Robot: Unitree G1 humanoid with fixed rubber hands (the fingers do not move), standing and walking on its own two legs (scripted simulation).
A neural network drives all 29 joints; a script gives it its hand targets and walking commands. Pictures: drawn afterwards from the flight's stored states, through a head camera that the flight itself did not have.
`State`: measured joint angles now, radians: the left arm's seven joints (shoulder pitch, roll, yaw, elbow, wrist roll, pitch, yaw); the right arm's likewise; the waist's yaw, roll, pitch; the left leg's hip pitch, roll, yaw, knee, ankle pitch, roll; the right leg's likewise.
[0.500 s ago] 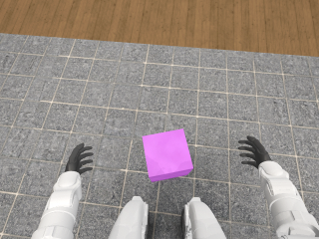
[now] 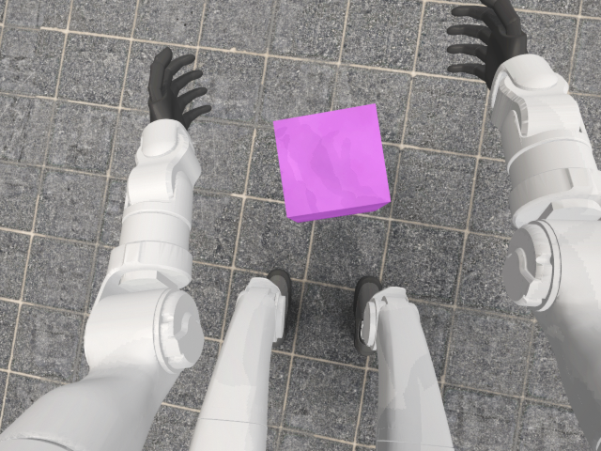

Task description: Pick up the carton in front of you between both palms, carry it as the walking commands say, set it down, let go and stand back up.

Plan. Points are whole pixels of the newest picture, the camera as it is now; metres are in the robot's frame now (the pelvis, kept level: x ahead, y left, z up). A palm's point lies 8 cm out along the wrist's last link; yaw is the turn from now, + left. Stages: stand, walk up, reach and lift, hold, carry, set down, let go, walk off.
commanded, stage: reach and lift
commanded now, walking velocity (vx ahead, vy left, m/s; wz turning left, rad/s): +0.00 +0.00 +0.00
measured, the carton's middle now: (330, 172) +0.49 +0.02 -0.51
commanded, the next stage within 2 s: none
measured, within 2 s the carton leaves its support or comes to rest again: leaves its support in 1.68 s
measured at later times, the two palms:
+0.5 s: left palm (222, 166) +0.46 +0.21 -0.31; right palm (435, 139) +0.52 -0.17 -0.32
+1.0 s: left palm (238, 167) +0.48 +0.22 -0.44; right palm (408, 154) +0.53 -0.15 -0.46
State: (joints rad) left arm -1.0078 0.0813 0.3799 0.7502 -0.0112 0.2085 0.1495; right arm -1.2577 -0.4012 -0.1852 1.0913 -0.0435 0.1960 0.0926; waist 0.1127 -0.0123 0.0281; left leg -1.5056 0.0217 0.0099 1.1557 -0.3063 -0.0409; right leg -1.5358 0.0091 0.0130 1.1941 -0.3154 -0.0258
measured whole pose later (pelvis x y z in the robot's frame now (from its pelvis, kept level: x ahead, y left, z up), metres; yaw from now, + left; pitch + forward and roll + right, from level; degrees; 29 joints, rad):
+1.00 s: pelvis -0.03 +0.01 -0.27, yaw +4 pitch +37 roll +3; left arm -1.38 0.28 0.08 1.13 -0.37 0.00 0.18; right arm -1.49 -0.48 0.08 1.23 0.24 0.01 -0.05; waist 0.06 0.07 0.37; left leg -2.29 -0.04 0.01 2.14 -0.49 -0.05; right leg -2.30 -0.04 0.03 2.19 -0.53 -0.02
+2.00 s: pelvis -0.02 +0.02 -0.24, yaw +0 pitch +39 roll +3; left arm -1.06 0.01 0.44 0.73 -0.03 0.22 0.18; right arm -1.21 -0.21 -0.16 0.91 0.00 0.27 -0.08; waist 0.03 0.04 0.00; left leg -2.22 -0.05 -0.02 2.07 -0.55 -0.06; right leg -2.25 0.03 0.04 2.09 -0.53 0.01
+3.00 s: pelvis +0.05 +0.02 +0.03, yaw -3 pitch +26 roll +0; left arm -0.53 -0.15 0.42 0.56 0.20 0.33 0.06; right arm -0.55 0.09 -0.35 0.59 -0.23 0.35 -0.01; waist 0.02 0.01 -0.22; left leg -1.16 -0.05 -0.06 1.16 -0.45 -0.02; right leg -1.18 0.03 0.05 1.16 -0.43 0.01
